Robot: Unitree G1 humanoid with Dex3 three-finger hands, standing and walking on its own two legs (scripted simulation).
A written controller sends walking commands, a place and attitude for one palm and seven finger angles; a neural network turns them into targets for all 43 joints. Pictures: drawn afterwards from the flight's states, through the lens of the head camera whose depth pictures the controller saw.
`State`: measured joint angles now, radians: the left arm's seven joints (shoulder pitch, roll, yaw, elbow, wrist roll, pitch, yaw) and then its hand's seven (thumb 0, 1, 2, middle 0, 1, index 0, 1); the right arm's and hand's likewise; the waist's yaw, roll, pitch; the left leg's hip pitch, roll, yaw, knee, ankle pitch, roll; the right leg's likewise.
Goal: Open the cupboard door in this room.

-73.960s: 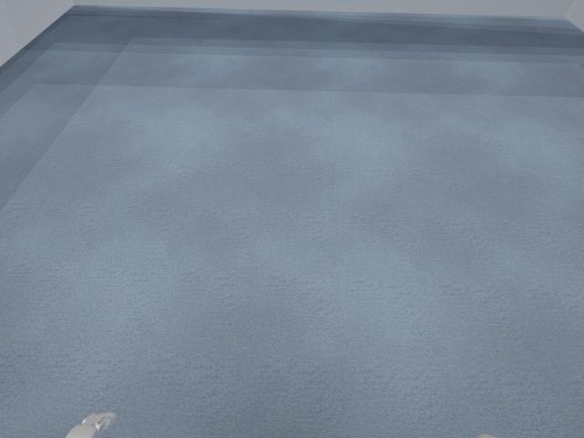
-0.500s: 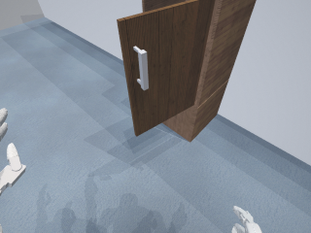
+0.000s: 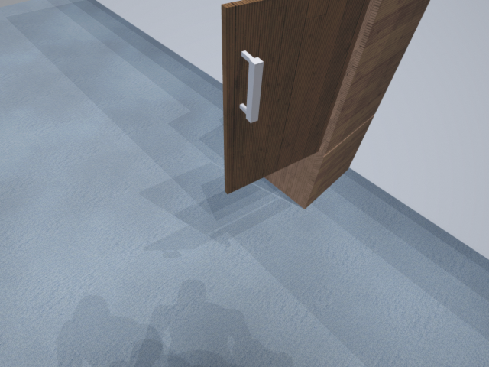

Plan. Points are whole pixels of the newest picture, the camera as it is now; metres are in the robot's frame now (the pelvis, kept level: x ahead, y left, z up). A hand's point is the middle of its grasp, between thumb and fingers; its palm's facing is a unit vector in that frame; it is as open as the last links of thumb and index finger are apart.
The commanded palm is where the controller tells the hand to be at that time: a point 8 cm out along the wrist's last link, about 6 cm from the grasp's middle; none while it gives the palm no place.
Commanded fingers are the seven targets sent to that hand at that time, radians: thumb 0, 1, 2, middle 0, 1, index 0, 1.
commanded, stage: let the arm hang, fingers relaxed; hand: left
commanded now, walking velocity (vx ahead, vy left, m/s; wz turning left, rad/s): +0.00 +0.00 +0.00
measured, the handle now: (249, 87) +0.68 +0.05 +0.07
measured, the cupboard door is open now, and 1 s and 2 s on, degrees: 78 78 78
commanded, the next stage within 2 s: look to check the result in 0.60 s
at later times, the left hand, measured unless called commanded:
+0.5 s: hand out of the picture +0.07 +0.23 -0.16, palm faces -0.02 -0.95 -0.31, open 7.4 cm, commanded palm none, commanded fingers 0.00 0.90 0.90 -0.20 -0.30 -0.20 -0.30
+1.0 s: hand out of the picture +0.10 +0.22 -0.15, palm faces -0.03 -0.94 -0.34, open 7.4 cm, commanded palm none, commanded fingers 0.00 0.90 0.90 -0.20 -0.30 -0.20 -0.30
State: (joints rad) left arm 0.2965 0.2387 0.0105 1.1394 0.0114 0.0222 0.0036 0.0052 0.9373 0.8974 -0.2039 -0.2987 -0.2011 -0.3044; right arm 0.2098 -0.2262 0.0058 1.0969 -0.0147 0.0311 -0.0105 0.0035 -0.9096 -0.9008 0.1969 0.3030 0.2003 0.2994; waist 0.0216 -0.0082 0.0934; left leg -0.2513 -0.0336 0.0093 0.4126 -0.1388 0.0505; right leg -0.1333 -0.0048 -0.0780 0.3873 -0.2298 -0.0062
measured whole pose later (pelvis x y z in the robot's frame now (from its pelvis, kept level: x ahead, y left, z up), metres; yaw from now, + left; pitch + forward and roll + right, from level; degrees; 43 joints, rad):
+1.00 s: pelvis +0.03 -0.02 +0.01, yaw -1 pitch -1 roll +0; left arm 0.12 0.31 0.01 1.14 0.01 -0.02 0.01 0.01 0.90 0.90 -0.20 -0.30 -0.20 -0.30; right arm 0.11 -0.32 0.00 1.14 -0.01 0.00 0.00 0.00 -0.91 -0.90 0.20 0.30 0.20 0.30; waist 0.00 0.03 0.07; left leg -0.15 -0.02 0.02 0.31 -0.13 0.02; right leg -0.05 0.01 -0.06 0.30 -0.23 -0.03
